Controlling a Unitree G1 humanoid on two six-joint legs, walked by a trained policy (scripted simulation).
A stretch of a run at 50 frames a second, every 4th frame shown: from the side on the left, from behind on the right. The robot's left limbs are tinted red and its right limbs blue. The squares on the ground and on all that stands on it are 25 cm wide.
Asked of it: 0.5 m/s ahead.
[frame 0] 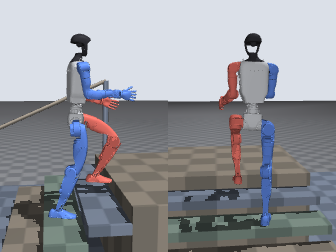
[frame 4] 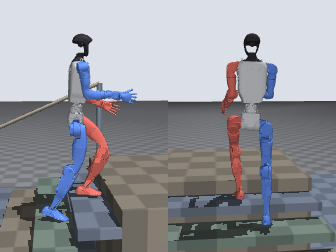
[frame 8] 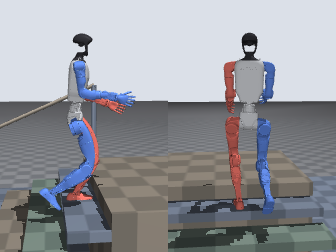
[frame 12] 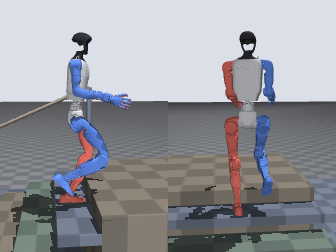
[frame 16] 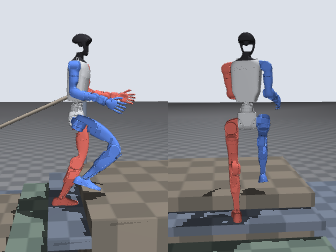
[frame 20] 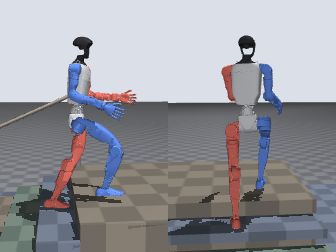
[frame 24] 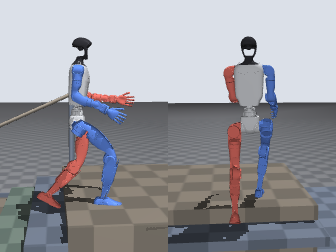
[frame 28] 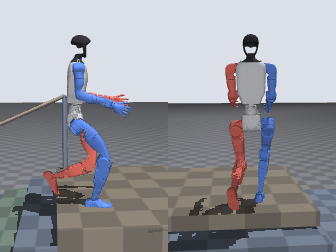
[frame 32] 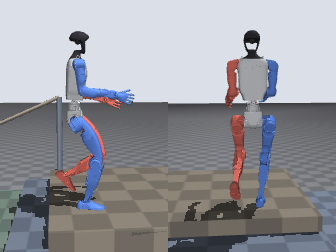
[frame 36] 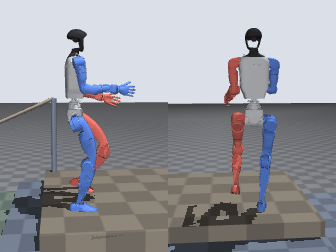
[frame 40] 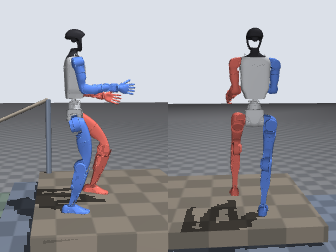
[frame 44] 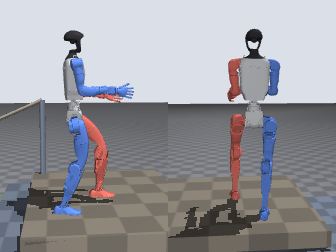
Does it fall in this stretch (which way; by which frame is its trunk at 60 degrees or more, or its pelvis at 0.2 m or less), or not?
no
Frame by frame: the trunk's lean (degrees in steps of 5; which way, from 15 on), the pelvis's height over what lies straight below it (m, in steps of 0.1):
0: 5, 0.8
4: 5, 0.7
8: 5, 0.7
12: 5, 0.7
16: 5, 0.8
20: 5, 0.7
24: 5, 0.7
28: 5, 0.7
32: 5, 0.7
36: 0, 0.8
40: 0, 0.8
44: 0, 0.8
